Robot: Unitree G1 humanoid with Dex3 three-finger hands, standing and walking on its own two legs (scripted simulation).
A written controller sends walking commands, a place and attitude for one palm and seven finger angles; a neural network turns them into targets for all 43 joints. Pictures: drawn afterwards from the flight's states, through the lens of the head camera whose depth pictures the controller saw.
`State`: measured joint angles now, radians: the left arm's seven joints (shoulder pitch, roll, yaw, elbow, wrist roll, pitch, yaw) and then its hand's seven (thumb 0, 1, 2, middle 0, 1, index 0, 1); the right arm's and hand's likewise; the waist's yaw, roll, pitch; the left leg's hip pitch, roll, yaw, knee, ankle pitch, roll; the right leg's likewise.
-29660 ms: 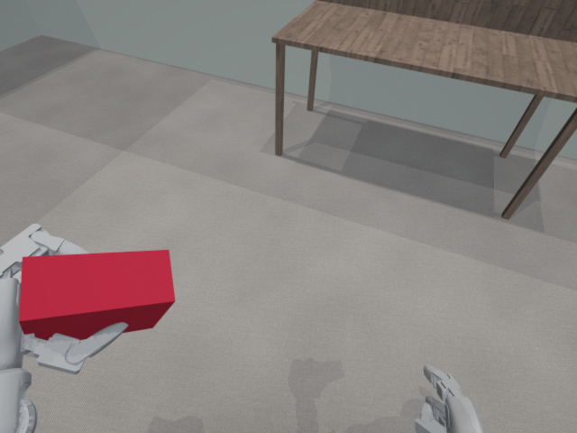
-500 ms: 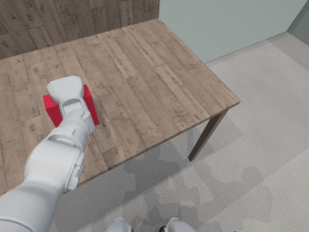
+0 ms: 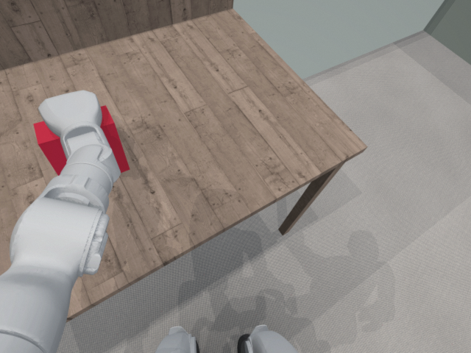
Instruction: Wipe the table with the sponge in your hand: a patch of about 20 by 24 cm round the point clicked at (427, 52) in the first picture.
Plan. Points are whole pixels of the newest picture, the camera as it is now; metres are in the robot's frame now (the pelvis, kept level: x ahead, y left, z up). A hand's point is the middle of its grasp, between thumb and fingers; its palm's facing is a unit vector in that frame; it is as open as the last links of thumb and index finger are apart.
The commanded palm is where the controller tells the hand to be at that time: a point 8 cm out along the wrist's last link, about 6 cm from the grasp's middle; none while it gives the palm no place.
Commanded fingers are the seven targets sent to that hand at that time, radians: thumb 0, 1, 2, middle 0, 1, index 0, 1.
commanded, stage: wipe back along the third lane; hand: left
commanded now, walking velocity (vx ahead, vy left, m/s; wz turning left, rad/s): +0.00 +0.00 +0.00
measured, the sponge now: (90, 156) +0.49 +0.24 -0.03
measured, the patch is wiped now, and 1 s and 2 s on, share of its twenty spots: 1.00 1.00 1.00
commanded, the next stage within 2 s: none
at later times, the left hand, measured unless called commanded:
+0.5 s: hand (89, 155) +0.46 +0.22 +0.02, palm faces -0.07 +0.00 -1.00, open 9.9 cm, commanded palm +0.41 +0.18 +0.05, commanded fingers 0.00 0.10 1.30 -1.20 -1.60 -1.20 -1.60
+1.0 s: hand (100, 182) +0.40 +0.20 +0.02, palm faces -0.08 -0.01 -1.00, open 9.9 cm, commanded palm +0.36 +0.17 +0.05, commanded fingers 0.00 0.10 1.30 -1.20 -1.60 -1.20 -1.60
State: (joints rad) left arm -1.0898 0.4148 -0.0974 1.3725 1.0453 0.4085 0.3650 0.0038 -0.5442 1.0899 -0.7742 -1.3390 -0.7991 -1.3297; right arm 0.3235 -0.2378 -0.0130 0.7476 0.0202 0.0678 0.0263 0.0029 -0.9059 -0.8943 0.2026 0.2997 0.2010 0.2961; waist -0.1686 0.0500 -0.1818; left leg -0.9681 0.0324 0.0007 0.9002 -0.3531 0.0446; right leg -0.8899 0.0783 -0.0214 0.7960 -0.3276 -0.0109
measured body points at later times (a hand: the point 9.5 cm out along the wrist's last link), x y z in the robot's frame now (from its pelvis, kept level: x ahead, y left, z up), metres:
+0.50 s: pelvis +0.04 +0.01 +0.03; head +0.10 +0.03 +0.47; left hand +0.45 +0.22 +0.07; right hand +0.17 -0.23 -0.10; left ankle +0.03 +0.09 -0.69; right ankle +0.02 -0.12 -0.69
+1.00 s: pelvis +0.03 -0.01 +0.03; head +0.06 -0.01 +0.48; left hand +0.40 +0.19 +0.07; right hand +0.18 -0.24 -0.09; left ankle +0.03 +0.09 -0.69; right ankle +0.02 -0.12 -0.69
